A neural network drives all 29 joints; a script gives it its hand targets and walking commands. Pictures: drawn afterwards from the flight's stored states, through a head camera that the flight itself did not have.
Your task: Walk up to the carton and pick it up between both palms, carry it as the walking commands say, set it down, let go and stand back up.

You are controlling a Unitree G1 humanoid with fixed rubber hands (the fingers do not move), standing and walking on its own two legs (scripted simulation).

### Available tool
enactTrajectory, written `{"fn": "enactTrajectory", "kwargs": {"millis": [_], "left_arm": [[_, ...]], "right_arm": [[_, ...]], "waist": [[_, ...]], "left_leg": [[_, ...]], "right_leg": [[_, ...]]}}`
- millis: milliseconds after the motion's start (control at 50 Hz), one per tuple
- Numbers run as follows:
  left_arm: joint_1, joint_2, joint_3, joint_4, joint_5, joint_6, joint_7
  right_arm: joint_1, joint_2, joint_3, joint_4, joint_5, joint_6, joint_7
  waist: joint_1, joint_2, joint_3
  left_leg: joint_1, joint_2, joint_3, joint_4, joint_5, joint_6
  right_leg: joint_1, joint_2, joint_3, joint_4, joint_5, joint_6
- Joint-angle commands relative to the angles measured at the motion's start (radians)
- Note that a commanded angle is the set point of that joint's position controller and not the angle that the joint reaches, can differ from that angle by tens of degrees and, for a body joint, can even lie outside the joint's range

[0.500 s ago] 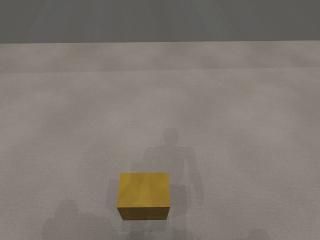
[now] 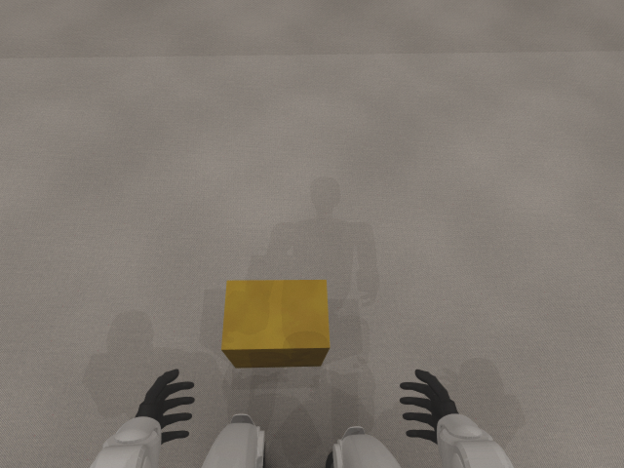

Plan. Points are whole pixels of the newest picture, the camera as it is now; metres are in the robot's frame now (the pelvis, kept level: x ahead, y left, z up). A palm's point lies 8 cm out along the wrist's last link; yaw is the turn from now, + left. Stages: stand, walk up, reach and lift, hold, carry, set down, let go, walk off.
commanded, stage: reach and lift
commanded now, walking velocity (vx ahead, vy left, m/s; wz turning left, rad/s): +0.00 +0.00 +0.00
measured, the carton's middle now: (277, 327) +0.43 +0.06 -0.58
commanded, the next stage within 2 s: none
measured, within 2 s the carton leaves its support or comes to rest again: neither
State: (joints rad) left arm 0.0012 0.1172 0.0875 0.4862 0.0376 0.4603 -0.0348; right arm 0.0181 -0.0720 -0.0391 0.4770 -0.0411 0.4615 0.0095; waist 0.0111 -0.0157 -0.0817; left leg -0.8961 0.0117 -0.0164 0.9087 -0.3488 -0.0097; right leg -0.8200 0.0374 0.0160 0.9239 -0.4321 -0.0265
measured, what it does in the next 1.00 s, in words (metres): lowers itself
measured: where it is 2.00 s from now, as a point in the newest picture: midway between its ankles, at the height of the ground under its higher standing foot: outside the picture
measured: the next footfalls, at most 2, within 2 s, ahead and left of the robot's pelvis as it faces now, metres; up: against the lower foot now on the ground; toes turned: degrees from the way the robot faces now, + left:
none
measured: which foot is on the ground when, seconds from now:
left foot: down 0.00-1.00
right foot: down 0.00-1.00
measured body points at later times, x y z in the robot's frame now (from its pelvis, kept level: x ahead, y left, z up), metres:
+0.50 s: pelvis -0.06 +0.02 -0.04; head +0.11 +0.03 +0.37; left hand +0.30 +0.23 -0.13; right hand +0.29 -0.18 -0.14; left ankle +0.04 +0.12 -0.68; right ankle -0.01 -0.11 -0.68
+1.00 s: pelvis -0.06 +0.01 -0.06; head +0.21 +0.02 +0.30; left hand +0.43 +0.24 -0.16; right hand +0.43 -0.18 -0.16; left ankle +0.04 +0.13 -0.68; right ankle -0.01 -0.11 -0.68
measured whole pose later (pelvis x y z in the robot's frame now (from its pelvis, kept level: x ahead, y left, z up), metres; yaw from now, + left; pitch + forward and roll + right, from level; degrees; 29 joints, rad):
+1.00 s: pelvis -0.06 +0.01 -0.06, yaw -2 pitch +41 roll -2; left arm -0.98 0.32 0.25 0.94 -0.05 0.14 -0.02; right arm -0.97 -0.25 -0.21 0.92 0.09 0.14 -0.04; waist 0.02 -0.01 -0.09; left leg -1.52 0.00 -0.04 1.07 -0.26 0.00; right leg -1.46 0.04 0.02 1.09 -0.36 0.01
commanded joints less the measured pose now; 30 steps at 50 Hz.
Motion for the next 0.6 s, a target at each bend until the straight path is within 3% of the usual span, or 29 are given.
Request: {"fn": "enactTrajectory", "kwargs": {"millis": [0,20,40,60,80,100,120,140,160,180,200,240,260,280,300,320,340,360,380,400,420,440,460,480,500,520,540,560,580], "left_arm": [[0.001,0.090,0.010,-0.153,-0.014,0.000,0.007],[0.001,0.081,0.003,-0.120,-0.033,0.009,0.011],[-0.063,0.093,-0.014,-0.112,-0.048,0.010,0.007],[0.003,0.089,-0.009,-0.033,-0.044,0.018,0.008],[-0.057,0.090,-0.017,-0.107,-0.045,0.011,0.007],[-0.133,0.081,0.001,-0.138,-0.049,0.007,0.014],[-0.208,0.075,-0.013,-0.202,-0.062,0.005,0.024],[-0.223,0.089,-0.002,-0.149,-0.059,0.001,0.023],[-0.292,0.122,0.004,-0.182,-0.050,-0.003,0.024],[-0.418,0.112,-0.022,-0.222,-0.081,-0.013,0.027],[-0.430,0.104,0.029,-0.172,-0.066,-0.009,0.035],[-0.511,0.116,0.026,-0.171,-0.075,-0.016,0.035],[-0.503,0.144,0.020,-0.149,-0.102,-0.003,0.035],[-0.594,0.132,0.031,-0.176,-0.109,0.003,0.044],[-0.632,0.132,0.047,-0.114,-0.099,0.011,0.053],[-0.678,0.167,0.041,-0.072,-0.098,0.009,0.059],[-0.678,0.177,0.071,-0.058,-0.072,0.016,0.069],[-0.680,0.173,0.068,-0.023,-0.069,0.025,0.078],[-0.716,0.179,0.091,0.001,-0.062,0.019,0.080],[-0.742,0.191,0.091,0.014,-0.065,0.018,0.081],[-0.754,0.184,0.083,-0.001,-0.075,0.014,0.080],[-0.750,0.171,0.077,0.059,-0.082,0.014,0.087],[-0.732,0.143,0.067,0.184,-0.079,0.016,0.087],[-0.743,0.142,0.081,0.217,-0.061,-0.003,0.076],[-0.823,0.117,0.059,0.254,-0.095,-0.023,0.067],[-0.752,0.149,0.086,0.244,-0.060,-0.048,0.070],[-0.850,0.165,0.100,0.245,-0.061,-0.091,0.070],[-0.817,0.148,0.104,0.217,-0.066,-0.116,0.076],[-0.872,0.155,0.121,0.229,-0.059,-0.156,0.082]], "right_arm": [[0.005,-0.056,-0.013,-0.126,0.014,0.010,-0.010],[-0.015,-0.108,-0.023,-0.111,-0.010,0.017,-0.009],[-0.053,-0.038,0.000,-0.142,0.028,0.024,-0.013],[-0.031,-0.128,-0.053,-0.103,-0.013,0.017,-0.015],[-0.045,-0.082,-0.043,-0.115,0.013,0.018,-0.011],[-0.139,-0.122,-0.054,-0.135,0.014,0.008,-0.005],[-0.198,-0.132,-0.069,-0.120,0.041,-0.002,0.001],[-0.211,-0.157,-0.087,-0.096,0.017,0.000,0.001],[-0.252,-0.154,-0.094,-0.111,0.040,-0.009,0.000],[-0.346,-0.168,-0.105,-0.089,0.054,-0.012,0.002],[-0.377,-0.200,-0.117,-0.096,0.048,-0.025,0.008],[-0.474,-0.198,-0.121,-0.070,0.068,-0.028,0.008],[-0.461,-0.151,-0.076,-0.095,0.089,-0.024,0.012],[-0.554,-0.215,-0.092,-0.088,0.090,-0.025,0.022],[-0.631,-0.228,-0.107,-0.038,0.072,-0.016,0.017],[-0.684,-0.228,-0.117,-0.045,0.053,-0.017,0.008],[-0.671,-0.247,-0.128,-0.044,0.087,-0.020,-0.006],[-0.644,-0.272,-0.166,0.012,0.041,-0.019,-0.010],[-0.728,-0.241,-0.120,0.022,0.077,-0.026,-0.016],[-0.709,-0.253,-0.137,0.058,0.060,-0.028,-0.017],[-0.729,-0.245,-0.127,0.061,0.074,-0.033,-0.014],[-0.731,-0.232,-0.128,0.112,0.074,-0.031,-0.009],[-0.760,-0.303,-0.152,0.160,0.034,-0.048,-0.010],[-0.834,-0.278,-0.124,0.153,0.046,-0.066,-0.011],[-0.851,-0.249,-0.126,0.217,0.046,-0.077,-0.007],[-0.796,-0.247,-0.143,0.219,0.032,-0.096,-0.011],[-0.915,-0.261,-0.156,0.235,0.030,-0.126,-0.010],[-0.786,-0.220,-0.155,0.251,0.036,-0.154,-0.003],[-0.895,-0.267,-0.161,0.224,0.045,-0.196,-0.002]], "waist": [[0.042,-0.011,-0.384],[0.023,-0.046,-0.264],[0.034,-0.012,-0.222],[0.001,-0.044,-0.170],[0.027,-0.013,-0.133],[0.009,-0.015,-0.177],[0.001,0.080,-0.187],[0.009,0.026,-0.205],[-0.019,0.092,-0.237],[-0.019,0.134,-0.220],[0.003,0.106,-0.236],[-0.008,0.103,-0.322],[-0.031,0.072,-0.364],[-0.015,0.068,-0.354],[0.008,0.062,-0.343],[-0.033,-0.020,-0.400],[0.010,0.051,-0.428],[-0.029,0.013,-0.400],[0.035,0.041,-0.382],[-0.016,0.056,-0.465],[0.018,0.093,-0.496],[0.021,0.047,-0.520],[0.000,0.033,-0.448],[0.047,0.038,-0.439],[0.029,0.004,-0.321],[0.034,-0.019,-0.422],[0.040,-0.036,-0.349],[0.008,-0.020,-0.458],[0.035,-0.030,-0.519]], "left_leg": [[0.344,-0.041,-0.007,-0.018,0.416,0.019],[0.315,-0.038,-0.002,-0.039,0.260,0.029],[0.304,-0.040,0.005,-0.034,0.221,0.041],[0.285,-0.028,-0.003,-0.036,0.195,0.036],[0.233,-0.031,0.011,-0.027,0.094,0.029],[0.266,-0.019,0.004,-0.039,0.056,0.029],[0.325,-0.008,-0.003,-0.059,0.014,0.002],[0.274,-0.006,-0.001,-0.016,0.053,0.006],[0.312,-0.012,0.010,-0.014,-0.003,-0.001],[0.278,0.000,0.004,-0.027,-0.063,-0.007],[0.304,-0.004,-0.003,0.000,-0.082,-0.007],[0.267,-0.014,0.018,0.033,-0.084,-0.002],[0.366,-0.019,0.013,0.008,-0.094,0.000],[0.353,-0.013,-0.011,0.010,-0.150,-0.003],[0.308,-0.020,-0.012,0.018,-0.179,-0.002],[0.349,-0.020,-0.038,0.002,-0.189,0.019],[0.362,-0.017,-0.007,0.018,-0.132,0.005],[0.378,-0.016,-0.032,0.007,-0.133,-0.001],[0.296,-0.029,0.011,0.043,-0.076,0.003],[0.369,-0.024,-0.005,0.020,-0.114,-0.005],[0.353,-0.030,-0.010,0.014,-0.082,-0.012],[0.347,-0.038,0.021,0.021,-0.025,-0.012],[0.329,-0.022,-0.025,0.029,-0.041,-0.015],[0.277,-0.038,0.017,0.044,-0.061,-0.017],[0.163,-0.036,0.020,0.031,-0.095,-0.010],[0.204,-0.035,0.010,0.036,0.011,-0.010],[0.065,-0.050,0.019,0.063,-0.002,-0.012],[0.179,-0.039,-0.016,0.034,0.160,-0.011],[0.178,-0.035,0.001,0.094,0.286,-0.031]], "right_leg": [[0.109,-0.008,-0.001,-0.080,0.404,0.024],[0.067,-0.004,-0.025,-0.098,0.250,0.025],[0.057,-0.013,-0.005,-0.118,0.223,0.026],[0.021,-0.004,-0.017,-0.112,0.171,0.018],[0.008,-0.018,-0.018,-0.131,0.076,0.013],[-0.027,-0.023,-0.035,-0.109,0.030,0.020],[-0.064,-0.015,-0.048,-0.095,-0.013,-0.003],[-0.072,-0.020,-0.023,-0.092,0.032,-0.002],[-0.072,-0.008,-0.031,-0.083,-0.003,0.000],[-0.087,-0.026,-0.028,-0.081,-0.042,-0.002],[-0.154,-0.007,-0.054,-0.036,-0.064,-0.002],[-0.131,-0.021,-0.043,-0.012,-0.037,0.014],[-0.103,-0.010,-0.042,-0.042,-0.042,0.019],[-0.144,-0.021,-0.046,-0.024,-0.083,0.013],[-0.141,-0.024,-0.036,0.011,-0.103,0.017],[-0.125,-0.013,-0.041,0.003,-0.085,0.038],[-0.138,-0.013,-0.035,0.004,-0.040,0.034],[-0.164,-0.004,-0.046,0.000,-0.052,0.034],[-0.149,-0.013,-0.025,0.003,-0.053,0.031],[-0.172,0.004,-0.055,0.044,-0.016,0.042],[-0.160,-0.009,-0.041,0.048,-0.005,0.038],[-0.159,-0.002,-0.060,0.042,0.018,0.046],[-0.255,-0.002,-0.054,0.067,-0.011,0.040],[-0.231,-0.009,-0.037,0.061,-0.040,0.051],[-0.286,-0.010,-0.055,0.031,-0.069,0.048],[-0.237,0.003,-0.042,0.039,0.021,0.051],[-0.262,0.000,-0.026,0.046,-0.008,0.044],[-0.237,0.016,-0.043,0.053,0.132,0.054],[-0.295,0.014,-0.031,0.059,0.185,0.047]]}}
